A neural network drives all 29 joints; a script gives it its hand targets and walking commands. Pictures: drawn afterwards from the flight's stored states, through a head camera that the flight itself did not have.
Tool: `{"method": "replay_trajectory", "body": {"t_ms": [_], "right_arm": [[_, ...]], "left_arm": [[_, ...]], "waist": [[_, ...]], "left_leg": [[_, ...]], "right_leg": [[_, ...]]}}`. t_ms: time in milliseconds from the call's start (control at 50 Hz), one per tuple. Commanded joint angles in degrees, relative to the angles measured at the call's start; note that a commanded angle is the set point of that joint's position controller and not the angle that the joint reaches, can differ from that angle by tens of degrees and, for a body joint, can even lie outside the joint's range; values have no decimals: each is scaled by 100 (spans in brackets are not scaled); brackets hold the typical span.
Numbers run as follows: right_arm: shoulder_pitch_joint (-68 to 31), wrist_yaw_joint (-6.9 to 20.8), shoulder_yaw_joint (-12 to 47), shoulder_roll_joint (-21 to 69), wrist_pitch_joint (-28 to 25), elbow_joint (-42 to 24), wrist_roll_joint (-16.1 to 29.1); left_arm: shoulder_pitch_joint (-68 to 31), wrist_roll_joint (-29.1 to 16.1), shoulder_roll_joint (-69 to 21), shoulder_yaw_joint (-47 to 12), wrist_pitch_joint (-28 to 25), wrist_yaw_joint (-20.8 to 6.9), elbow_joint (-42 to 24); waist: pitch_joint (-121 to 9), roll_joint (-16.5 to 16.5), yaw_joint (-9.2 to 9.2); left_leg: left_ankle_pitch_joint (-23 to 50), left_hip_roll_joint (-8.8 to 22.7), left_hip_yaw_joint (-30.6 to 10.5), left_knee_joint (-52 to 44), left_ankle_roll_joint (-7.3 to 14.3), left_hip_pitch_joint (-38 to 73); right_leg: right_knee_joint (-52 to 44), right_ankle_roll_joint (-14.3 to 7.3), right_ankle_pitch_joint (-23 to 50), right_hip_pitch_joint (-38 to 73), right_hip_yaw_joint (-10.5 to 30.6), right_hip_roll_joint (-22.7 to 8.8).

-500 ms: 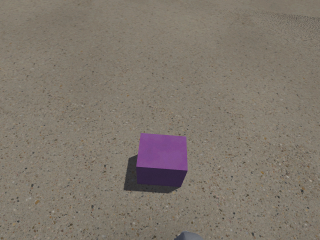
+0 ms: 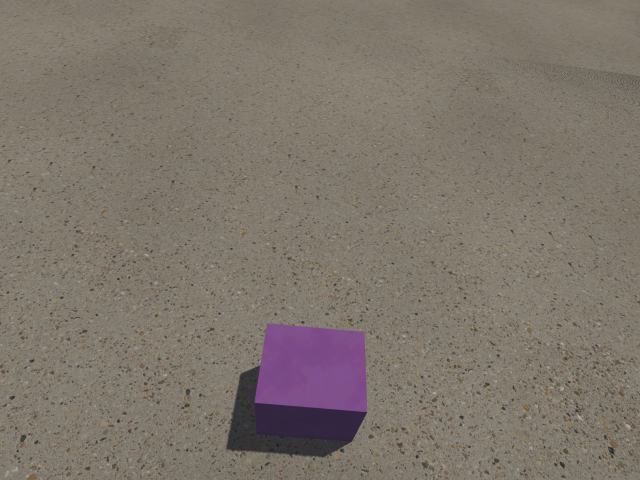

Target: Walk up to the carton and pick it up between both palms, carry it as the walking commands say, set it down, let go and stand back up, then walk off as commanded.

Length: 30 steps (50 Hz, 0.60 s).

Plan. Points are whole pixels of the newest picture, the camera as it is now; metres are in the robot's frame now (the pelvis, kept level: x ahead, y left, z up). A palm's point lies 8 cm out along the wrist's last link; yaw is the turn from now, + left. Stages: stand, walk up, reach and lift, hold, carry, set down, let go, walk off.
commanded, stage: walk up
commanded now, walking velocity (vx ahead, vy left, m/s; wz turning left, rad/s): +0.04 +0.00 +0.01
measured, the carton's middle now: (310, 383) +0.51 -0.05 -0.64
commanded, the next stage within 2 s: none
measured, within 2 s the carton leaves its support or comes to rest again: neither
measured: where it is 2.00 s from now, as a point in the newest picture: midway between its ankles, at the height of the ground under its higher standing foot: outside the picture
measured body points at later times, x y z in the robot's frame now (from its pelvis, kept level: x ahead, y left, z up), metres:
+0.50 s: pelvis +0.04 -0.05 +0.01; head +0.05 -0.05 +0.46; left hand +0.10 +0.20 -0.14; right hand +0.06 -0.27 -0.15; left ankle +0.00 +0.11 -0.73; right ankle +0.04 -0.11 -0.73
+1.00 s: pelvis +0.05 -0.07 +0.00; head +0.06 -0.07 +0.45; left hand +0.04 +0.16 -0.16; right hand +0.07 -0.29 -0.16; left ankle -0.01 +0.09 -0.71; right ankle +0.04 -0.11 -0.73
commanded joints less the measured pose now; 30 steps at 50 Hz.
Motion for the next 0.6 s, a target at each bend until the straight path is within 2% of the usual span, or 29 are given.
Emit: {"method": "replay_trajectory", "body": {"t_ms": [0,40,60,80,100,120,140,160,180,200,220,240,260,280,320,340,360,380,400,420,440,460,480,500,520,540,560,580], "right_arm": [[231,-102,-94,-946,40,32,78],[131,-61,-89,-931,50,120,134],[90,-51,-130,-988,102,116,170],[274,-32,-166,-987,113,127,209],[230,-11,-97,-864,121,85,222],[317,5,-18,-580,151,27,251],[447,-17,34,-412,232,132,284],[523,-26,40,-379,292,133,238],[459,-28,15,-413,310,168,209],[460,-12,19,-482,345,195,198],[531,-12,25,-437,301,218,165],[645,-11,25,-451,247,265,161],[541,-27,-31,-602,182,278,194],[651,-93,-161,-916,140,307,180],[581,-65,-26,-525,134,355,174],[655,-124,-130,-831,133,334,158],[815,-178,-180,-923,141,387,163],[777,-138,-38,-561,169,403,160],[680,-108,-11,-393,244,427,176],[677,-127,-22,-407,236,339,176],[735,-126,-31,-444,240,418,177],[641,-118,40,-361,265,459,158],[729,-104,28,-370,316,486,171],[640,-158,-83,-606,291,414,170],[687,-141,-24,-504,258,480,157],[665,-180,-99,-636,263,462,163],[764,-181,-105,-691,251,509,155],[731,-122,17,-330,268,542,152]], "left_arm": [[-60,-61,112,0,-121,62,-529],[16,-79,137,-51,-78,94,-445],[85,-89,125,-39,-58,123,-449],[161,-102,157,-66,-56,115,-423],[293,-41,372,6,-83,135,-378],[175,1,724,64,-83,109,-338],[40,3,786,55,-51,122,-337],[-24,47,615,14,-56,136,-292],[-93,39,582,9,-36,159,-309],[-265,38,633,22,-19,170,-304],[-305,2,590,27,-9,185,-325],[-480,-27,577,4,-14,193,-270],[-443,-43,598,59,17,203,-304],[-422,-47,719,127,37,167,-305],[-151,-80,364,-13,-39,185,-211],[-304,-62,722,120,40,176,-190],[-357,-30,780,191,75,148,-273],[-151,-50,397,-11,15,155,-232],[-64,-37,456,-5,16,168,-164],[-151,-39,648,66,42,179,-163],[-248,-12,646,105,60,169,-167],[-251,-8,457,6,41,168,-180],[-84,-5,505,6,26,166,-134],[-136,-1,758,118,78,152,-155],[-136,-11,577,70,49,153,-81],[-122,-7,729,135,71,131,-191],[-5,-28,619,110,43,152,-146],[106,-40,408,-14,-13,164,-86]], "waist": [[-40,1566,-17],[-164,1531,-24],[-108,1549,48],[-305,1429,18],[-444,1285,36],[-456,186,-21],[-197,-803,-66],[46,-681,-93],[53,-559,-107],[88,-766,-133],[-16,-517,-139],[6,-267,-169],[-63,-387,-168],[-175,-101,-104],[-411,608,-8],[-297,215,-55],[-219,161,-72],[-273,719,-18],[-141,655,-10],[-112,404,-76],[136,158,-81],[247,507,-77],[163,288,-33],[215,171,-60],[261,372,-60],[189,328,-51],[101,445,-69],[30,745,-38]], "left_leg": [[5283,1368,-1257,-1247,827,984],[5406,1179,-1001,-990,649,1163],[5092,1273,-1064,-889,542,1058],[4594,1091,-893,-831,335,919],[3405,764,-716,-608,78,581],[1460,308,-426,-458,-123,139],[147,154,-312,-455,-232,120],[47,87,-352,-440,-240,64],[92,84,-349,-391,-264,47],[46,80,-421,-456,-283,70],[379,135,-404,-638,-295,218],[760,276,-456,-925,-331,321],[1184,548,-594,-1082,-338,476],[1940,679,-676,-1021,-251,549],[1922,503,-519,-1080,-301,491],[2191,779,-586,-950,-231,466],[2361,843,-636,-921,-204,546],[1718,518,-438,-913,-239,376],[914,381,-409,-976,-294,160],[907,538,-426,-925,-330,381],[635,592,-528,-1045,-291,84],[658,441,-456,-1093,-303,126],[486,390,-445,-1022,-343,229],[661,608,-451,-994,-320,300],[816,626,-516,-1104,-319,267],[944,674,-429,-906,-312,294],[1040,630,-449,-832,-310,226],[693,473,-401,-925,-350,183]], "right_leg": [[-432,55,99,-465,167,-183],[-1221,55,649,-201,5,-130],[-1823,31,1080,45,-61,-105],[-2398,4,1882,551,-202,-140],[-2593,-119,3186,1050,68,-486],[-2577,-368,4166,1253,497,-969],[-2638,-696,4220,922,812,-1261],[-2946,-784,3618,753,1074,-1355],[-3171,-792,3073,726,1157,-1328],[-3266,-756,2761,667,1195,-1311],[-3268,-726,2682,755,1032,-1171],[-3138,-681,2902,803,783,-1045],[-2870,-584,3323,952,418,-757],[-2672,-479,3743,1023,226,-559],[-2634,-490,4251,1406,317,-719],[-2523,-506,3963,1275,75,-508],[-2475,-498,3664,1161,-11,-443],[-2727,-480,3833,1256,289,-674],[-2828,-583,3579,1368,546,-863],[-2917,-675,3414,1142,511,-738],[-2997,-630,2614,1064,391,-692],[-3197,-644,2444,984,642,-817],[-3319,-632,2314,1026,862,-916],[-3172,-678,2490,926,463,-676],[-3068,-624,2855,979,461,-635],[-3010,-616,2956,936,387,-584],[-3035,-589,3236,1044,370,-601],[-3089,-643,3161,1157,647,-773]]}}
